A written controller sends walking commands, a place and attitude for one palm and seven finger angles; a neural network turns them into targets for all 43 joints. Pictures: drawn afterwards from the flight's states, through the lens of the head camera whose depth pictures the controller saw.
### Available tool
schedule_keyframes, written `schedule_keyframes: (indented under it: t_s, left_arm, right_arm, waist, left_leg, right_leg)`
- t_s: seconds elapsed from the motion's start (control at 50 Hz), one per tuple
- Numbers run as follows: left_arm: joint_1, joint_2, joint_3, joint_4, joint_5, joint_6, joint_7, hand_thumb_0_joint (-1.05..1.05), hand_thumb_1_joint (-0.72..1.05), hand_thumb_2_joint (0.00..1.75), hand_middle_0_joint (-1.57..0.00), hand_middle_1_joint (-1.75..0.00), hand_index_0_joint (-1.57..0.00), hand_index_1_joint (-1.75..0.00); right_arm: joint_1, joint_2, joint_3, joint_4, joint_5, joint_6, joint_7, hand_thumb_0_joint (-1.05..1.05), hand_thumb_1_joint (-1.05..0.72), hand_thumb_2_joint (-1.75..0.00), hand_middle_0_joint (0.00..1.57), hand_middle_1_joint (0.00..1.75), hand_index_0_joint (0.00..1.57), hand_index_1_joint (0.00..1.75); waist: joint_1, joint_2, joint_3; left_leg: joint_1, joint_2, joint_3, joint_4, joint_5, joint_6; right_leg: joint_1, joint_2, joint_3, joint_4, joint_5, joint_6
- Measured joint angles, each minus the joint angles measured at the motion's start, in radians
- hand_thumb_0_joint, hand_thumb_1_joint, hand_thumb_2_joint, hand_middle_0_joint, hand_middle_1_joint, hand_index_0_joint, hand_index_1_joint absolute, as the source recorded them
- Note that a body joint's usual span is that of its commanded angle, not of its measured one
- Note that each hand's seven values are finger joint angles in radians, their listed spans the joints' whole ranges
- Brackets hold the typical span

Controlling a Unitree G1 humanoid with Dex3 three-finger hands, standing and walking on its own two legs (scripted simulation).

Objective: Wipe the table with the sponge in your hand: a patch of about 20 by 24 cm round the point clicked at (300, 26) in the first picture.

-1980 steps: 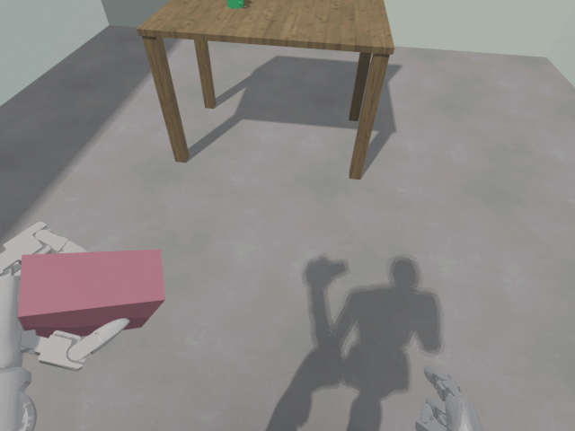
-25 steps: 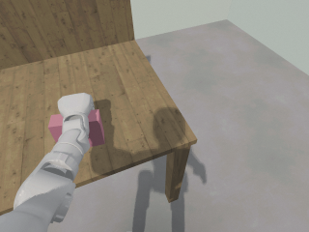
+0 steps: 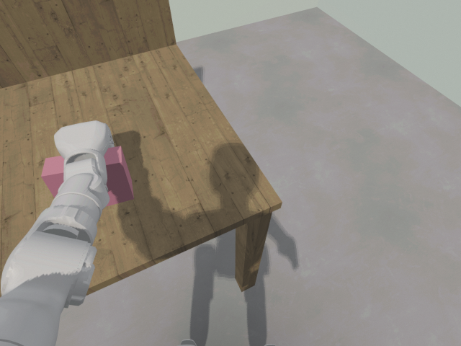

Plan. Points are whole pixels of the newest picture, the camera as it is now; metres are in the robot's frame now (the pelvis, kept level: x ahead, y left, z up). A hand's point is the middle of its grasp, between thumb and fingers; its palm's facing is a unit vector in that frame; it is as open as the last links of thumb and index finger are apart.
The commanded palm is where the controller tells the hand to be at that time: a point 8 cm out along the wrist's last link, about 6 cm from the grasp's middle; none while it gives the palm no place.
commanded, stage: wipe forward along the third lane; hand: left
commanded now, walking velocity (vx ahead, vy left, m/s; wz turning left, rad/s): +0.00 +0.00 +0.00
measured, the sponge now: (95, 186) +0.43 +0.27 -0.01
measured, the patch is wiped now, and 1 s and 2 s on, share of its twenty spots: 0.75 0.95 0.95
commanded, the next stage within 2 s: wipe back along the third lane in 0.36 s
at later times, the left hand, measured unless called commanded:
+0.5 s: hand (87, 141) +0.50 +0.28 +0.05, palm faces -0.14 +0.01 -0.99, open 9.4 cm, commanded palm +0.49 +0.27 +0.08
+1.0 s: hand (86, 147) +0.49 +0.28 +0.05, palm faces -0.04 +0.00 -1.00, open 9.4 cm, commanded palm +0.44 +0.26 +0.07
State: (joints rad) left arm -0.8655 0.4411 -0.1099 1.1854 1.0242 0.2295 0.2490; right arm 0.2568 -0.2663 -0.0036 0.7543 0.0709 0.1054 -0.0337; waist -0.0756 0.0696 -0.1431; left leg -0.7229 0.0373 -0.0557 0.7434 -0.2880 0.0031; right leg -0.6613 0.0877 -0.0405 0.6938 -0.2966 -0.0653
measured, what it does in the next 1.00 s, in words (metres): shifts its weight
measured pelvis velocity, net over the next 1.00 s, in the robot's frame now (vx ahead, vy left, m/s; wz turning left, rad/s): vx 0.04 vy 0.05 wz -0.03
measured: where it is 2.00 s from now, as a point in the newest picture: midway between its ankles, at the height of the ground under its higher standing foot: outside the picture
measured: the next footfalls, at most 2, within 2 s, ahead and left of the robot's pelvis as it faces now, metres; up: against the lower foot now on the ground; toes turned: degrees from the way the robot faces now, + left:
none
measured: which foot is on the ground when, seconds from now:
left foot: down 0.00-1.00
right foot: down 0.00-1.00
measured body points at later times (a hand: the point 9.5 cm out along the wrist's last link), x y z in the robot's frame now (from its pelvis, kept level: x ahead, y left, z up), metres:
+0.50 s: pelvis +0.00 +0.02 -0.01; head +0.10 +0.03 +0.43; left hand +0.50 +0.28 +0.10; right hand +0.03 -0.25 -0.13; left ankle +0.04 +0.14 -0.71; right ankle +0.02 -0.08 -0.71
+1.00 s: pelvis +0.04 +0.05 +0.01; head +0.09 +0.06 +0.46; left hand +0.48 +0.28 +0.10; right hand +0.12 -0.20 -0.12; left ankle +0.04 +0.14 -0.71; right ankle +0.02 -0.08 -0.71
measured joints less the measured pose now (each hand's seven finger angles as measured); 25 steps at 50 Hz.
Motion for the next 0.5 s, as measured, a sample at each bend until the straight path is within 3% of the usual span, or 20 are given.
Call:
schedule_keyframes:
  t_s: [0.16,0.5]
  left_arm:
    - [-0.043,0.008,0.011,0.031,0.010,0.001,0.011,-0.01,-0.61,1.10,-0.90,-1.39,-0.94,-1.43]
    - [-0.199,0.087,0.038,0.137,0.045,0.023,-0.017,-0.01,-0.61,1.10,-0.89,-1.38,-0.93,-1.44]
  right_arm:
    - [-0.014,0.007,0.005,-0.005,-0.004,-0.002,0.007,0.01,-0.90,-0.90,0.21,0.30,0.20,0.30]
    - [0.029,-0.001,0.013,-0.005,-0.014,-0.010,0.007,0.01,-0.90,-0.90,0.21,0.30,0.20,0.30]
  waist:
    - [-0.008,-0.007,-0.007]
    - [-0.068,-0.018,0.005]
  left_leg:
    - [-0.024,-0.003,-0.002,0.015,-0.007,-0.004]
    - [-0.107,-0.004,0.006,0.058,-0.017,0.000]
  right_leg:
    - [-0.020,-0.003,-0.002,0.009,-0.006,0.006]
    - [-0.091,-0.005,0.007,0.024,-0.003,0.029]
